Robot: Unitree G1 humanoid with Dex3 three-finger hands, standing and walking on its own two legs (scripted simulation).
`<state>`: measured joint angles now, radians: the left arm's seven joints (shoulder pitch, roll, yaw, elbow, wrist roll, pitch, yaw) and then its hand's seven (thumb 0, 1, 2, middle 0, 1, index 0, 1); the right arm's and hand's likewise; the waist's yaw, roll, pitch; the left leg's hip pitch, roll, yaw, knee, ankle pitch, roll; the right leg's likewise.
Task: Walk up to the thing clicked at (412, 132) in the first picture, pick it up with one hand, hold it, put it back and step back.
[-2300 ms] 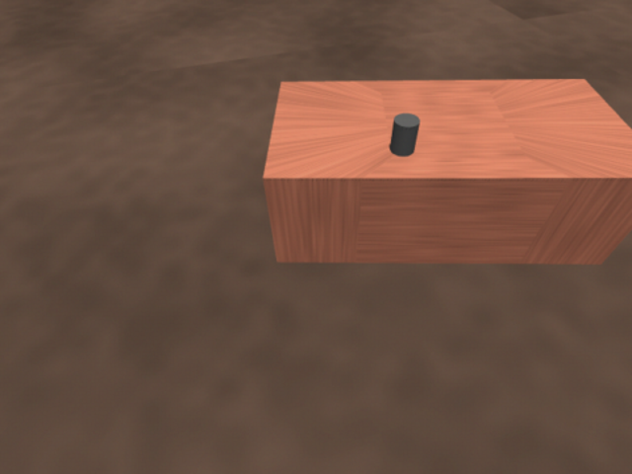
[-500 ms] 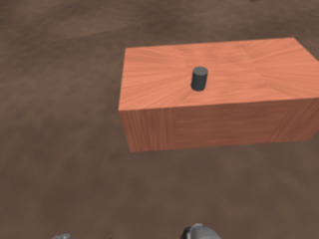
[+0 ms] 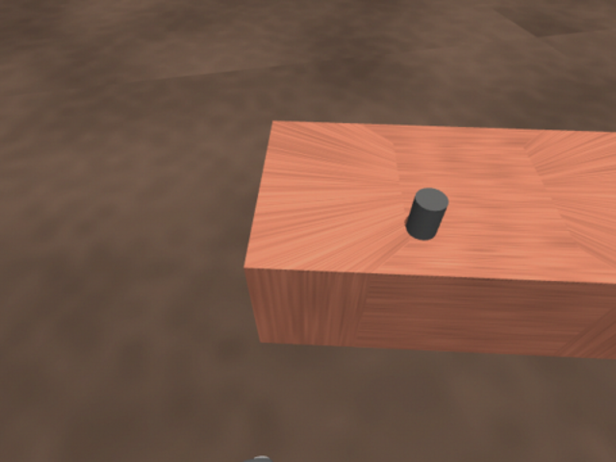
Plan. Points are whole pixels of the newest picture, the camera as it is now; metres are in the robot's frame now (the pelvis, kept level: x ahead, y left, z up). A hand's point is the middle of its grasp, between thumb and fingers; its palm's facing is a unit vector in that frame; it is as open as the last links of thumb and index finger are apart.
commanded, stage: walk up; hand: right
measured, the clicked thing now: (426, 214) +0.75 -0.26 -0.25
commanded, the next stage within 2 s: none
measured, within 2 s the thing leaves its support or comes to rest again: neither
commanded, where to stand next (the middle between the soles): +0.30 -0.04 m, yaw -1 degrees
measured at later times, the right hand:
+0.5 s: hand (550, 438) +0.20 -0.33 -0.16, palm faces +0.00 +0.93 -0.37, open 7.4 cm
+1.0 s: hand (505, 355) +0.33 -0.29 -0.14, palm faces -0.05 +0.92 -0.38, open 7.4 cm
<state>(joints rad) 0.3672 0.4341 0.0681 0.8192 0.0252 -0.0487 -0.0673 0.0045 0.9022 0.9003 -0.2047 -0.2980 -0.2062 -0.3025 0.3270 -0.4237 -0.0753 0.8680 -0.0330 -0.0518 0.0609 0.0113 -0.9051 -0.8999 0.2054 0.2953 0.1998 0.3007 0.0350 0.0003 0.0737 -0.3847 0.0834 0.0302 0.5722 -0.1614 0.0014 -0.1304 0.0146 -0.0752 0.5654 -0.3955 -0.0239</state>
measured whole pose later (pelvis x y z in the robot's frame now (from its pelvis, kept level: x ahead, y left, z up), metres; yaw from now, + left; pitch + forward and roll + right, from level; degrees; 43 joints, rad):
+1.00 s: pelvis +0.22 -0.03 -0.01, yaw +0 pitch -2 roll -1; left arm 0.19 0.40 0.01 0.89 -0.01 0.00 0.01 0.00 0.91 0.90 -0.20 -0.30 -0.20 -0.30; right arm 0.15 -0.36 -0.03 0.87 -0.02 0.01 0.02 0.01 -0.90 -0.90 0.21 0.30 0.20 0.30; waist 0.01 -0.03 0.14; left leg -0.42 0.01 0.01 0.69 -0.23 0.02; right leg -0.34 -0.03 -0.02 0.86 -0.54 -0.03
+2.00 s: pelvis +0.25 -0.03 +0.02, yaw +0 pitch -3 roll -1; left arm 0.08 0.36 0.00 1.13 0.02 -0.02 0.00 0.00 0.90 0.90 -0.20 -0.30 -0.21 -0.30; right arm 0.06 -0.35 -0.02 1.13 -0.01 0.01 0.02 0.01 -0.90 -0.90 0.21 0.30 0.20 0.30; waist -0.01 0.01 0.06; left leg -0.23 0.00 0.01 0.39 -0.11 0.01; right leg -0.05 -0.04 -0.04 0.36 -0.26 0.03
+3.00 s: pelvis +0.26 -0.04 +0.02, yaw +0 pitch -3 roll +0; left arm 0.14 0.35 0.01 1.13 0.02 0.00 -0.01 0.00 0.91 0.90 -0.20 -0.30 -0.20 -0.30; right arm 0.09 -0.35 0.00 1.15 -0.01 0.00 0.01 0.01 -0.90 -0.90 0.21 0.30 0.20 0.30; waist -0.01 0.00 0.06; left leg -0.20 0.01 0.01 0.36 -0.11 0.00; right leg -0.02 -0.03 -0.03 0.31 -0.25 0.02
